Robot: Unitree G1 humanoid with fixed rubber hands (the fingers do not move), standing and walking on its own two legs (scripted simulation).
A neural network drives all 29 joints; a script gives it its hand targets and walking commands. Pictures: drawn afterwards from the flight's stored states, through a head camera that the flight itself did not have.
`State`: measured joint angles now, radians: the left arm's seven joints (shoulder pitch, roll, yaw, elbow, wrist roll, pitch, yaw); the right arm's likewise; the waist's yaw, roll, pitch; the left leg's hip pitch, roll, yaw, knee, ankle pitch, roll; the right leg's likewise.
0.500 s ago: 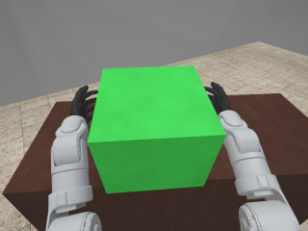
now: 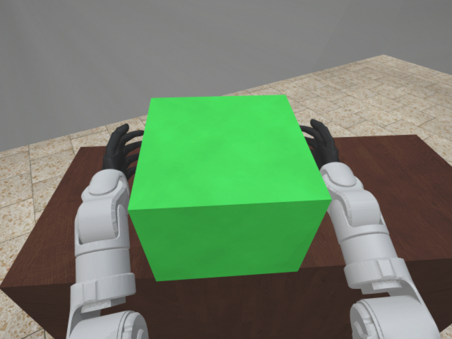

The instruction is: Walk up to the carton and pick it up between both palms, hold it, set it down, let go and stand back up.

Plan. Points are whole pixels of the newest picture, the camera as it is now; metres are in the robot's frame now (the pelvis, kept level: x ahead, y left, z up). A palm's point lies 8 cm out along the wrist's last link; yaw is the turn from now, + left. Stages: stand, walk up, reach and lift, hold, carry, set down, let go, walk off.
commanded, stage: hold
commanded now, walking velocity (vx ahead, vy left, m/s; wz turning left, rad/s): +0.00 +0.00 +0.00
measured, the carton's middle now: (223, 183) +0.38 +0.00 +0.13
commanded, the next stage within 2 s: none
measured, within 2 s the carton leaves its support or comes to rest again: neither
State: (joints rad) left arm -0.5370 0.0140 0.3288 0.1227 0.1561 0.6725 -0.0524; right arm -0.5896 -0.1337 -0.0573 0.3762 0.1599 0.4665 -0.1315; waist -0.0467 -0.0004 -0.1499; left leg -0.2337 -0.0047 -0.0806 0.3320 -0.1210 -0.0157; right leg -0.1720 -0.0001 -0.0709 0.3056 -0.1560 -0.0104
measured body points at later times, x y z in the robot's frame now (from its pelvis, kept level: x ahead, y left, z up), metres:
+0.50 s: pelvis -0.02 +0.00 +0.00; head -0.07 +0.01 +0.45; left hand +0.36 +0.18 +0.20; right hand +0.37 -0.17 +0.20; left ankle +0.03 +0.13 -0.75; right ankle +0.00 -0.11 -0.75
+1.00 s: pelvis -0.01 +0.00 +0.00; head -0.06 +0.01 +0.45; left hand +0.35 +0.18 +0.19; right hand +0.36 -0.17 +0.19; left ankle +0.03 +0.13 -0.75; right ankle +0.00 -0.11 -0.75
